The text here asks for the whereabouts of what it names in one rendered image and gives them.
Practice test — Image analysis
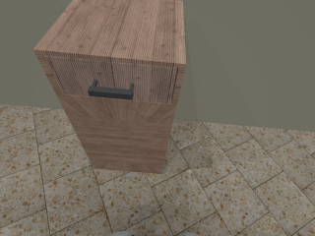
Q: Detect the handle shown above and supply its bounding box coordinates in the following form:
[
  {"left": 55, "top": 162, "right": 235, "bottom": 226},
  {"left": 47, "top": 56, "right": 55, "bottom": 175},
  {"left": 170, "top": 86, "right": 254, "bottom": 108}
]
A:
[{"left": 88, "top": 80, "right": 134, "bottom": 100}]

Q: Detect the drawer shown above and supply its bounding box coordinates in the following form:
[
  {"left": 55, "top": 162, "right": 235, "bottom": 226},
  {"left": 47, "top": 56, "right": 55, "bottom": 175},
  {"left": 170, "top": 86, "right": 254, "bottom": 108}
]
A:
[{"left": 44, "top": 55, "right": 177, "bottom": 104}]

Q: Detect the cabinet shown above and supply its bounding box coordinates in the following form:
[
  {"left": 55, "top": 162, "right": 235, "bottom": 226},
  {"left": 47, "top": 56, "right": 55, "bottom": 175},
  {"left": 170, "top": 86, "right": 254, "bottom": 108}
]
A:
[{"left": 33, "top": 0, "right": 186, "bottom": 174}]

